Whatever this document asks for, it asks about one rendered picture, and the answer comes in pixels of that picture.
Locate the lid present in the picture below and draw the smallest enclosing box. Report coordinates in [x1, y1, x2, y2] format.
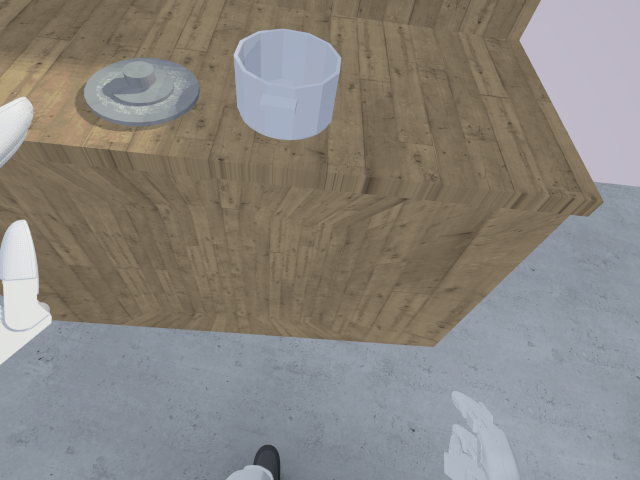
[84, 58, 200, 127]

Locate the robot left hand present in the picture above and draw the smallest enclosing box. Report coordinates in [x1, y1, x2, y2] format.
[0, 97, 52, 365]

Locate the table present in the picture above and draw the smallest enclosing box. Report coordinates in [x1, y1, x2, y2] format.
[0, 0, 604, 347]

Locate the robot left foot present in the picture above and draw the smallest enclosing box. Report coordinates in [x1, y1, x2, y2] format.
[253, 445, 280, 480]

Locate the robot right hand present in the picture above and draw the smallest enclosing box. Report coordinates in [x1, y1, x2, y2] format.
[444, 391, 522, 480]

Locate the robot left shin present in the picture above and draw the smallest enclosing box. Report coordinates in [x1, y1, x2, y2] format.
[244, 465, 273, 478]

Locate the pot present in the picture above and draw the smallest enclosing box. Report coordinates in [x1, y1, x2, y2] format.
[234, 29, 341, 140]

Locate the knob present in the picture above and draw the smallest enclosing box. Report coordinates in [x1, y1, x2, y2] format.
[122, 61, 156, 88]

